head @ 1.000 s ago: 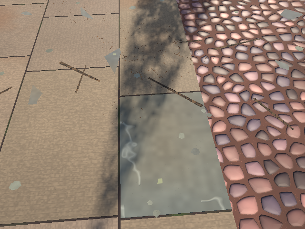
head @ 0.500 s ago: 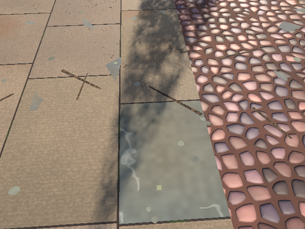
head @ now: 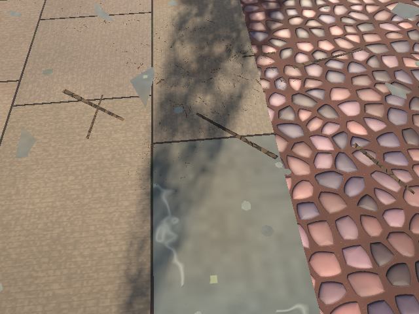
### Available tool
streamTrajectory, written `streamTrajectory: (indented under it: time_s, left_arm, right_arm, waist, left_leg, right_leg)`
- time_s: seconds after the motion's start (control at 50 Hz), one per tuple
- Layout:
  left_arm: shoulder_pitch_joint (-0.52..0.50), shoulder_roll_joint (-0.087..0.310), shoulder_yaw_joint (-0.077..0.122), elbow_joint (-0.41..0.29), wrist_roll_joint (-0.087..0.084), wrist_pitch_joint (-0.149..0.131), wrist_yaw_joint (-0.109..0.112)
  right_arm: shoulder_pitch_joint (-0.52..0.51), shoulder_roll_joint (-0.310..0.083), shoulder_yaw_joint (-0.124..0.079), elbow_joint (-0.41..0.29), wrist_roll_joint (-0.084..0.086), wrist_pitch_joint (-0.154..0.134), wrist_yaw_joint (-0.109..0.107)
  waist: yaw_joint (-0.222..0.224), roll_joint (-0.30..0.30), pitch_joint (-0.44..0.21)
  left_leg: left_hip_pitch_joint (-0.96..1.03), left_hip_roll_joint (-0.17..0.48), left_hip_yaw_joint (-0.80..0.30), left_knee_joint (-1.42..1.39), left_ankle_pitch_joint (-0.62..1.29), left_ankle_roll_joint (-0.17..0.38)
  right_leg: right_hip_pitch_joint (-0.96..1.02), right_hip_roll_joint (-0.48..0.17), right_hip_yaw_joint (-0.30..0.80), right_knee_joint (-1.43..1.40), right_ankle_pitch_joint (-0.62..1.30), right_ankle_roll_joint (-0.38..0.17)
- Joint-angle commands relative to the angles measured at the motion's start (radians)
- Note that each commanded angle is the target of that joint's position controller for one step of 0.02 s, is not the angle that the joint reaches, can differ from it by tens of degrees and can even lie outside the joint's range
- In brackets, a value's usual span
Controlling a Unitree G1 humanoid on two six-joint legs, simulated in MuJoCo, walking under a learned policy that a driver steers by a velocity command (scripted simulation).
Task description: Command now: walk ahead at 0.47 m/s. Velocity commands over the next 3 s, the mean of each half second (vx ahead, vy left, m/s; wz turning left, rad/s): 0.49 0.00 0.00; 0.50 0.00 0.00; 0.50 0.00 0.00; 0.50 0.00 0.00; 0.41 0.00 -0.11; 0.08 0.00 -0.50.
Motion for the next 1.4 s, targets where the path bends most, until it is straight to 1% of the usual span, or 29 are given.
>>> streamTrajectory:
  time_s: [0.02, 0.04, 0.1, 0.2, 0.3, 0.4, 0.46, 0.5, 0.52, 0.54, 0.56, 0.58, 0.6, 0.64, 0.7, 0.76, 0.86, 0.98, 1.04, 1.06, 1.08, 1.1, 1.12, 1.14, 1.16, 1.18, 1.22, 1.3, 1.4]
  left_arm:
    - [0.295, 0.174, 0.039, 0.071, -0.016, 0.009, 0.002]
    - [0.231, 0.114, 0.022, 0.058, -0.019, -0.004, -0.004]
    - [0.246, 0.047, -0.006, 0.091, -0.011, -0.029, 0.004]
    - [0.372, 0.064, -0.015, 0.13, -0.015, -0.041, 0.014]
    - [0.466, 0.055, -0.026, 0.147, -0.019, -0.043, 0.018]
    - [0.54, 0.065, -0.028, 0.174, -0.008, -0.039, 0.03]
    - [0.515, 0.086, -0.024, 0.178, -0.001, -0.036, 0.038]
    - [0.488, 0.109, -0.019, 0.18, -0.004, -0.03, 0.038]
    - [0.473, 0.104, -0.022, 0.17, -0.011, -0.03, 0.036]
    - [0.493, 0.035, -0.041, 0.128, -0.036, -0.032, 0.028]
    - [0.565, 0.029, -0.03, 0.137, -0.054, -0.03, 0.023]
    - [0.474, 0.09, -0.014, 0.121, -0.029, -0.025, 0.026]
    - [0.391, 0.075, -0.015, 0.095, -0.022, -0.03, 0.021]
    - [0.359, 0.043, -0.013, 0.087, -0.001, -0.015, 0.013]
    - [0.373, 0.008, -0.015, 0.089, 0.012, 0.017, -0.005]
    - [0.244, 0.023, -0.012, 0.041, 0.011, 0.03, -0.013]
    - [0.032, 0.017, -0.024, -0.029, -0.004, 0.028, -0.016]
    - [-0.103, 0.033, -0.025, -0.081, -0.007, 0.016, -0.013]
    - [-0.012, 0.051, -0.012, -0.062, -0.006, 0.002, -0.004]
    - [0.11, 0.065, -0.001, -0.022, -0.004, -0.005, 0.004]
    - [0.284, 0.096, 0.016, 0.037, 0.008, -0.016, 0.013]
    - [0.448, 0.189, 0.041, 0.064, 0.036, -0.022, 0.024]
    - [0.462, 0.245, 0.055, 0.068, 0.03, -0.013, 0.014]
    - [0.369, 0.195, 0.046, 0.06, -0.007, -0.003, 0.007]
    - [0.27, 0.132, 0.028, 0.044, -0.016, -0.005, 0.004]
    - [0.224, 0.084, 0.015, 0.04, -0.012, -0.012, 0.001]
    - [0.23, 0.03, -0.004, 0.065, -0.015, -0.024, 0.009]
    - [0.331, 0.076, 0.0, 0.106, -0.02, -0.043, 0.016]
    - [0.426, 0.069, -0.011, 0.127, -0.019, -0.039, 0.017]
  right_arm:
    - [-0.047, -0.091, -0.021, -0.124, -0.001, -0.008, 0.015]
    - [-0.109, -0.095, -0.022, -0.136, -0.012, -0.011, 0.02]
    - [-0.075, -0.05, -0.024, -0.127, -0.027, 0.017, 0.032]
    - [-0.263, -0.056, -0.032, -0.197, -0.028, 0.044, 0.044]
    - [-0.489, -0.04, -0.024, -0.271, -0.014, 0.041, 0.053]
    - [-0.612, -0.047, -0.024, -0.316, -0.011, 0.034, 0.052]
    - [-0.577, -0.064, -0.032, -0.319, -0.011, 0.022, 0.044]
    - [-0.363, -0.095, -0.053, -0.251, -0.014, 0.01, 0.028]
    - [-0.193, -0.136, -0.071, -0.198, -0.029, 0.0, 0.017]
    - [-0.032, -0.239, -0.097, -0.177, -0.056, -0.004, 0.006]
    - [-0.04, -0.256, -0.106, -0.17, -0.034, 0.011, 0.02]
    - [-0.149, -0.211, -0.095, -0.183, -0.009, 0.017, 0.028]
    - [-0.235, -0.151, -0.077, -0.197, -0.003, 0.011, 0.032]
    - [-0.268, -0.074, -0.052, -0.178, -0.006, -0.004, 0.028]
    - [-0.196, -0.077, -0.046, -0.138, -0.003, -0.024, 0.019]
    - [-0.142, -0.107, -0.047, -0.12, -0.001, -0.028, 0.018]
    - [-0.053, -0.102, -0.036, -0.101, -0.001, -0.025, 0.017]
    - [0.027, -0.119, -0.036, -0.068, -0.014, -0.018, 0.001]
    - [-0.014, -0.141, -0.043, -0.067, -0.019, -0.014, -0.007]
    - [-0.029, -0.15, -0.045, -0.067, -0.018, -0.01, -0.006]
    - [-0.044, -0.144, -0.042, -0.074, -0.012, -0.007, -0.004]
    - [-0.029, -0.09, -0.026, -0.113, 0.012, -0.009, 0.003]
    - [0.069, -0.044, -0.024, -0.111, 0.033, -0.007, 0.009]
    - [-0.022, -0.119, -0.046, -0.117, 0.008, -0.001, 0.007]
    - [-0.105, -0.112, -0.046, -0.145, 0.001, -0.006, 0.012]
    - [-0.142, -0.094, -0.045, -0.15, -0.002, -0.007, 0.015]
    - [-0.121, -0.063, -0.043, -0.141, -0.026, 0.017, 0.026]
    - [-0.201, -0.055, -0.045, -0.171, -0.03, 0.047, 0.042]
    - [-0.417, -0.066, -0.04, -0.243, -0.018, 0.05, 0.047]
  waist:
    - [0.085, -0.114, -0.087]
    - [0.076, -0.041, -0.021]
    - [-0.007, -0.043, -0.007]
    - [0.005, -0.056, 0.042]
    - [0.06, -0.065, 0.058]
    - [0.095, -0.082, 0.065]
    - [0.058, -0.095, 0.041]
    - [-0.033, -0.097, -0.072]
    - [-0.1, -0.081, -0.164]
    - [-0.129, 0.06, -0.31]
    - [-0.083, 0.186, -0.4]
    - [-0.046, 0.046, -0.251]
    - [-0.025, 0.012, -0.135]
    - [0.037, -0.002, -0.035]
    - [0.07, 0.018, -0.027]
    - [0.06, 0.025, 0.012]
    - [0.009, 0.037, 0.038]
    - [-0.024, 0.048, 0.057]
    - [0.034, 0.058, 0.011]
    - [0.085, 0.051, -0.051]
    - [0.153, 0.022, -0.145]
    - [0.189, -0.098, -0.28]
    - [0.14, -0.252, -0.366]
    - [0.112, -0.105, -0.257]
    - [0.081, -0.072, -0.123]
    - [0.055, -0.043, -0.066]
    - [0.006, -0.072, -0.039]
    - [-0.005, -0.071, -0.013]
    - [0.042, -0.073, 0.031]
  left_leg:
    - [-0.626, 0.016, -0.03, 0.535, 0.147, 0.056]
    - [-0.597, 0.05, -0.021, 0.48, 0.214, 0.061]
    - [-0.462, 0.093, -0.016, 0.345, 0.228, 0.042]
    - [-0.603, 0.11, 0.043, 0.169, 0.342, 0.005]
    - [-0.637, 0.083, 0.091, -0.105, 0.496, -0.018]
    - [-0.631, 0.045, 0.118, -0.252, 0.478, 0.006]
    - [-0.523, 0.002, 0.137, -0.32, 0.369, 0.05]
    - [-0.258, -0.064, 0.163, -0.396, 0.349, 0.089]
    - [-0.009, -0.009, 0.106, -0.417, 0.372, 0.121]
    - [0.285, 0.274, -0.234, -0.431, 0.268, 0.201]
    - [0.392, 0.437, -0.647, -0.57, 0.267, 0.311]
    - [0.261, 0.382, -0.526, -0.597, 0.216, 0.275]
    - [0.111, 0.345, -0.395, -0.636, 0.257, 0.248]
    - [-0.079, 0.255, -0.229, -0.691, 0.389, 0.179]
    - [-0.133, 0.209, -0.126, -0.719, 0.524, 0.163]
    - [-0.122, 0.19, -0.075, -0.755, 0.547, 0.162]
    - [-0.057, 0.162, -0.016, -0.759, 0.651, 0.139]
    - [0.131, 0.217, -0.01, -0.7, 0.767, 0.148]
    - [0.156, 0.223, 0.02, -0.556, 1.054, 0.122]
    - [0.142, 0.204, 0.037, -0.416, 1.137, 0.109]
    - [0.037, 0.162, 0.069, -0.216, 1.046, 0.089]
    - [-0.234, 0.089, 0.116, 0.111, 0.676, 0.056]
    - [-0.514, -0.086, 0.089, 0.412, -0.055, 0.035]
    - [-0.592, -0.019, -0.023, 0.462, 0.023, 0.051]
    - [-0.607, 0.022, -0.017, 0.42, 0.121, 0.052]
    - [-0.573, 0.055, -0.012, 0.361, 0.181, 0.05]
    - [-0.486, 0.084, -0.002, 0.284, 0.218, 0.03]
    - [-0.544, 0.099, 0.036, 0.204, 0.296, -0.003]
    - [-0.652, 0.106, 0.072, -0.009, 0.448, -0.033]
  right_leg:
    - [0.521, -0.411, 0.749, -0.469, -0.456, -0.176]
    - [0.391, -0.366, 0.62, -0.482, -0.306, -0.156]
    - [0.246, -0.27, 0.385, -0.503, -0.007, -0.108]
    - [0.291, -0.236, 0.266, -0.559, 0.117, -0.111]
    - [0.384, -0.213, 0.196, -0.556, 0.268, -0.085]
    - [0.54, -0.243, 0.178, -0.498, 0.428, -0.086]
    - [0.596, -0.259, 0.154, -0.39, 0.685, -0.07]
    - [0.578, -0.232, 0.121, -0.143, 0.891, -0.041]
    - [0.436, -0.2, 0.099, 0.061, 0.746, -0.024]
    - [0.156, -0.116, 0.045, 0.411, 0.317, 0.009]
    - [-0.083, 0.042, 0.089, 0.695, -0.314, 0.027]
    - [-0.166, -0.036, 0.166, 0.724, -0.232, 0.013]
    - [-0.168, -0.07, 0.166, 0.677, -0.153, 0.013]
    - [-0.088, -0.125, 0.162, 0.555, -0.096, 0.023]
    - [-0.053, -0.131, 0.132, 0.49, -0.067, 0.048]
    - [-0.154, -0.152, 0.105, 0.395, 0.031, 0.072]
    - [-0.182, -0.137, 0.06, 0.128, 0.18, 0.091]
    - [-0.183, -0.099, 0.04, -0.045, 0.136, 0.049]
    - [-0.01, -0.039, 0.014, -0.115, 0.023, 0.002]
    - [0.133, -0.004, 0.0, -0.16, 0.025, -0.018]
    - [0.366, -0.023, 0.023, -0.197, 0.064, -0.046]
    - [0.66, -0.272, 0.319, -0.212, -0.022, -0.119]
    - [0.807, -0.486, 0.759, -0.34, -0.02, -0.238]
    - [0.697, -0.427, 0.708, -0.378, -0.104, -0.201]
    - [0.544, -0.393, 0.561, -0.411, -0.083, -0.167]
    - [0.439, -0.344, 0.464, -0.449, -0.008, -0.131]
    - [0.326, -0.272, 0.332, -0.487, 0.097, -0.084]
    - [0.317, -0.243, 0.244, -0.528, 0.213, -0.086]
    - [0.384, -0.216, 0.19, -0.55, 0.299, -0.067]
Next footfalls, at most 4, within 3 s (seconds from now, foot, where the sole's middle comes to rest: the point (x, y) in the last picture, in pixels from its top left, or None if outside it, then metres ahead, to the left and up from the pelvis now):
0.52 left None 0.45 0.10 -0.75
1.08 right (240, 225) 0.75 -0.08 -0.75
1.66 left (191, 157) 1.06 0.09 -0.75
2.24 right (230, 102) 1.36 -0.09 -0.75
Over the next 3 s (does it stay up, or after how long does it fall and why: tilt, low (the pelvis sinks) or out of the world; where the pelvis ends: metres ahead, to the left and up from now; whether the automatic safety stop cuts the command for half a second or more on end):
stays up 1.37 0.02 0.03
